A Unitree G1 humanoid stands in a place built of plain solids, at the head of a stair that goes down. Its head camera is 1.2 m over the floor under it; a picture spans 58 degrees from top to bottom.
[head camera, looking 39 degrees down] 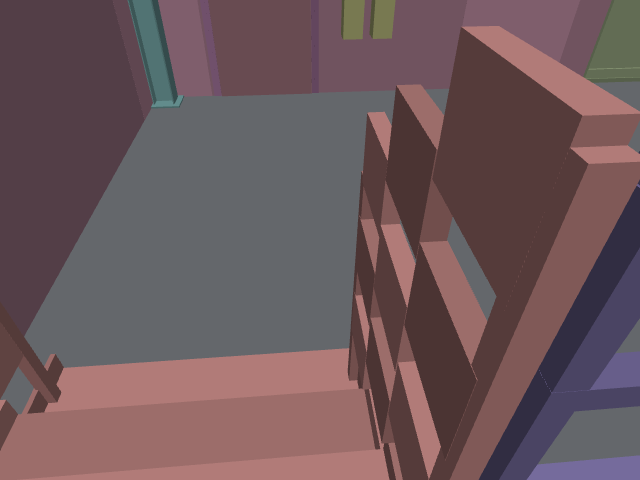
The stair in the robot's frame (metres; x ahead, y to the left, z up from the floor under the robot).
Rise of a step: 0.14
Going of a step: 0.30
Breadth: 1.32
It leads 5 degrees to the left of straight ahead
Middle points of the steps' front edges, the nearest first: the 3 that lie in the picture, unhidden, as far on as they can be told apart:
0.58 0.44 -0.14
0.88 0.47 -0.29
1.18 0.49 -0.43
